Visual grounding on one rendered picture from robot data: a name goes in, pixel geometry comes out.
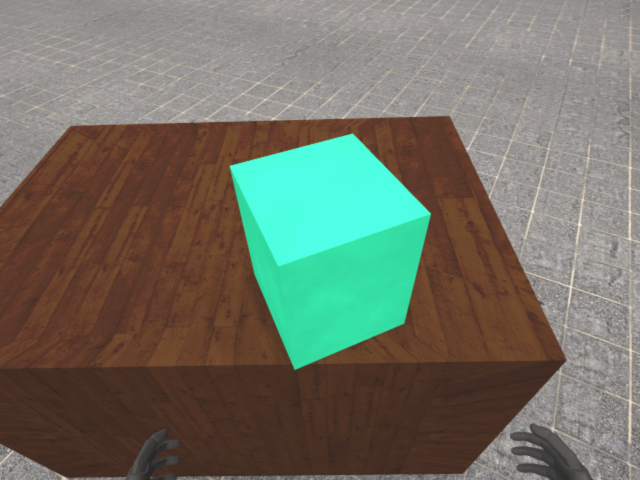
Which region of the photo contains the left robot hand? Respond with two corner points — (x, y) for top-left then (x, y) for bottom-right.
(125, 429), (181, 480)

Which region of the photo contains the pedestal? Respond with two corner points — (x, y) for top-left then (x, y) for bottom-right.
(0, 116), (567, 478)

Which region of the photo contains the carton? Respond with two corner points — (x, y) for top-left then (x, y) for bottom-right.
(230, 134), (431, 370)

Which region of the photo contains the right robot hand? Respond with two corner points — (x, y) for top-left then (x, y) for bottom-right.
(510, 424), (593, 480)

